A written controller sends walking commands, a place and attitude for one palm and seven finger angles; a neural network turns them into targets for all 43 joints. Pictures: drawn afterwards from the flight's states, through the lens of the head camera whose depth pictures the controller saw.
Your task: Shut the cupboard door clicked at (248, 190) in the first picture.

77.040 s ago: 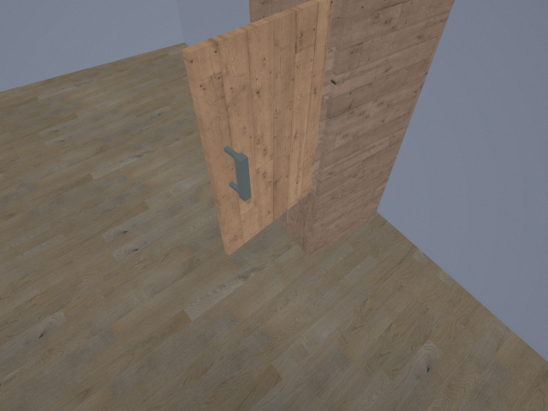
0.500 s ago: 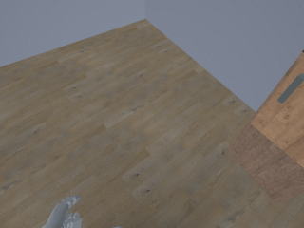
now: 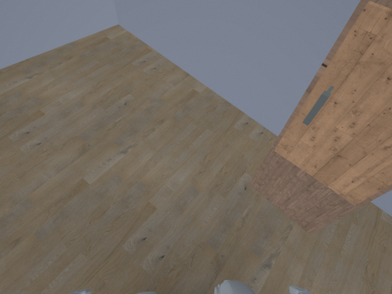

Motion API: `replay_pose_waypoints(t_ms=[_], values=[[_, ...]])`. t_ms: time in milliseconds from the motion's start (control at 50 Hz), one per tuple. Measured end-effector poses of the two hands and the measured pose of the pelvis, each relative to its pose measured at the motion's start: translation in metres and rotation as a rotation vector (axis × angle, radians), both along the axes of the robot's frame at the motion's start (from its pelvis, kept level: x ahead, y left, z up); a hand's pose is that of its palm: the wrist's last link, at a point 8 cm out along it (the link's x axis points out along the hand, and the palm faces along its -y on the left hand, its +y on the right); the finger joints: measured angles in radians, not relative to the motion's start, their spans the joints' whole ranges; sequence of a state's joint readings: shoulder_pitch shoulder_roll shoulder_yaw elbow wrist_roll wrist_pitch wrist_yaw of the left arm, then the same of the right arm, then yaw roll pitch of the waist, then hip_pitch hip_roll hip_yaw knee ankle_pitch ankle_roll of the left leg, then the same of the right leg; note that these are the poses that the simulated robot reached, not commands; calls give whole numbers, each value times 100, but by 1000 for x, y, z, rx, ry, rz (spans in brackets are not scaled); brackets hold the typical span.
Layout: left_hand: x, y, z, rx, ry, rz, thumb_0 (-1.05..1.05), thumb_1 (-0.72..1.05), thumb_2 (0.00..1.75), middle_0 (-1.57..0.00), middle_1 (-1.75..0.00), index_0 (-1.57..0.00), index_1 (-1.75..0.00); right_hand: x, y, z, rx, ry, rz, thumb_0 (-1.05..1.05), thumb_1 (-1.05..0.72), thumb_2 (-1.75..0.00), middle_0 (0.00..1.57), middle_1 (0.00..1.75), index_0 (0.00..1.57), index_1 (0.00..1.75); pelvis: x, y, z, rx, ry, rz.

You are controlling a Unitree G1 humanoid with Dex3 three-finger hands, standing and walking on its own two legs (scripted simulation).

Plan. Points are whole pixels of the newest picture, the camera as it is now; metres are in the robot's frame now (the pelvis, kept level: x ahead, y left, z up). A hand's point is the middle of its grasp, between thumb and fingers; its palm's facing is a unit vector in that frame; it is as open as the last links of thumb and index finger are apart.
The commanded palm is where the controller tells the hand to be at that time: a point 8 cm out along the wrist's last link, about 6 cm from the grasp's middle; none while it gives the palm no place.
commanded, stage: turn to face it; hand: left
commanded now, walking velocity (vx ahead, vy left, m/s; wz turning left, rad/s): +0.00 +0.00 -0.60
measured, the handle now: (318, 105) +0.65 -0.32 -0.02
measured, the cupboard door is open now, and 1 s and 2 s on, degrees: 3 3 3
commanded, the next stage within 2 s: take the last steps up to it in 0.92 s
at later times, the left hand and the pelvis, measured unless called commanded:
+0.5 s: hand (134, 272) +0.17 +0.15 -0.16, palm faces -0.29 -0.93 -0.24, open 7.4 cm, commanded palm none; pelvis +0.03 -0.02 +0.00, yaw -18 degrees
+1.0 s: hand (168, 239) +0.25 +0.08 -0.16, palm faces -0.52 -0.81 -0.27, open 7.4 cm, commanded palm none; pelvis +0.05 -0.04 -0.01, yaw -32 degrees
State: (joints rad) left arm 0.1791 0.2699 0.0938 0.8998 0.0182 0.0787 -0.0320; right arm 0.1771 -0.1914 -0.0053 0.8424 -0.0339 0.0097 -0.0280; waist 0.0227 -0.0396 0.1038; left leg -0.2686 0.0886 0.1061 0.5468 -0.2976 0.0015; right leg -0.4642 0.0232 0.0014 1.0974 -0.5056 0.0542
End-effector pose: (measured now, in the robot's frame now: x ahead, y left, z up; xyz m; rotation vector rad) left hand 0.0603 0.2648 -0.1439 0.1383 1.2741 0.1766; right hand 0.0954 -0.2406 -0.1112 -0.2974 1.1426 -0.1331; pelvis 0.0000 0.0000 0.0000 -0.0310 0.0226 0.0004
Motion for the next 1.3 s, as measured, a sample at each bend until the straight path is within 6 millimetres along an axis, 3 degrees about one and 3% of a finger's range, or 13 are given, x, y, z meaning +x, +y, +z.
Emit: replay_pose_waypoints(t_ms=[120,240,300,380,500,600,700,780,920,980,1120,1240,1300], values=[[47,-8,14,22,-40,-112,1,91,90,-20,-30,-20,-30,-37,-14,-7,23,53,-115,1,-90,-90,21,30,21,30,5,-6,3,-9,-3,-82],[97,-40,17,74,-128,-245,1,90,90,-20,-30,-20,-30,-75,-50,-37,52,103,-246,1,-90,-90,21,30,21,30,11,-27,-16,18,-3,-160],[105,-54,22,86,-135,-281,1,90,90,-20,-30,-20,-30,-83,-64,-41,40,127,-299,1,-90,-90,21,30,21,30,13,-29,-14,15,-6,-191],[108,-65,24,76,-101,-315,1,90,90,-20,-30,-20,-30,-77,-69,-28,32,88,-337,1,-91,-90,20,30,20,30,18,-31,-6,29,-6,-238],[117,-69,13,32,-56,-367,1,90,90,-21,-30,-20,-30,-58,-61,-12,21,7,-380,1,-91,-90,20,29,20,30,30,-23,-3,33,-2,-309],[140,-61,-7,-2,-37,-400,1,90,90,-21,-30,-20,-30,-55,-43,-9,-12,-34,-409,1,-91,-90,20,30,20,30,44,-8,-12,17,5,-369],[166,-64,0,-9,-35,-457,1,90,90,-20,-30,-20,-30,-78,-23,-2,-2,23,-452,1,-90,-90,21,30,21,30,49,-6,-2,5,4,-425],[185,-78,10,-4,-48,-510,1,90,90,-20,-30,-20,-30,-102,-14,-4,26,77,-517,1,-90,-90,21,30,21,30,52,-9,4,-5,7,-470],[210,-123,16,27,-112,-625,1,90,90,-20,-30,-20,-30,-155,-16,-32,97,144,-654,1,-90,-90,21,30,21,30,50,-31,-8,30,-4,-530],[208,-138,19,39,-125,-648,1,90,90,-20,-30,-20,-30,-169,-21,-41,112,185,-699,1,-90,-90,21,30,21,30,49,-35,-10,20,-7,-546],[195,-150,18,23,-67,-653,1,90,90,-20,-30,-20,-30,-157,-28,-29,110,148,-724,1,-91,-90,20,29,20,30,58,-43,0,29,-15,-574],[197,-145,-6,-33,-10,-634,1,90,90,-20,-30,-20,-30,-128,-28,-23,68,86,-706,1,-91,-90,20,30,20,30,80,-46,-8,7,-8,-601],[202,-147,-13,-36,43,-663,1,90,90,-20,-30,-20,-30,-124,-24,-17,52,70,-723,1,-91,-90,21,30,20,30,89,-50,-8,13,-12,-632]])
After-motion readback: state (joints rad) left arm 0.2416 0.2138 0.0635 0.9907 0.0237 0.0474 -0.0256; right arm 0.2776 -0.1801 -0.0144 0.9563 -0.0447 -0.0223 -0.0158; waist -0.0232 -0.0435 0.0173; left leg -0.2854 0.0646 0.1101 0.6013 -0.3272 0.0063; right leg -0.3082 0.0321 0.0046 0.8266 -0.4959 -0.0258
